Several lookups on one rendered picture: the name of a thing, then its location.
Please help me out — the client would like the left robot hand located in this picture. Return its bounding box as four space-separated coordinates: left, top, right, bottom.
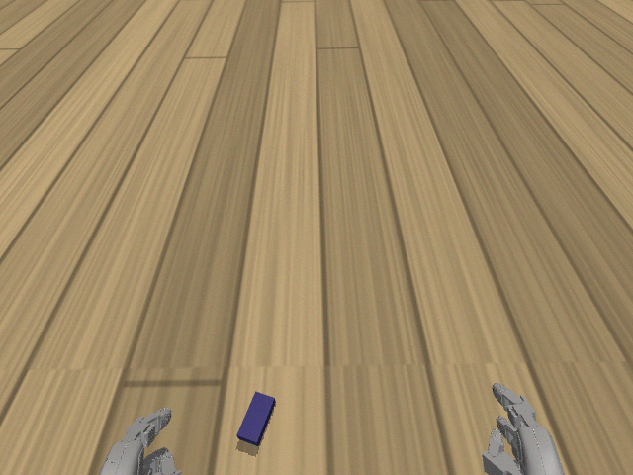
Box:
99 408 181 475

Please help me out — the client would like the small box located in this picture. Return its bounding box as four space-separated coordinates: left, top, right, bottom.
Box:
237 391 276 446

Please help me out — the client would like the right robot hand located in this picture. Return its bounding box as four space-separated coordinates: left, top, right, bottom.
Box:
482 383 565 475

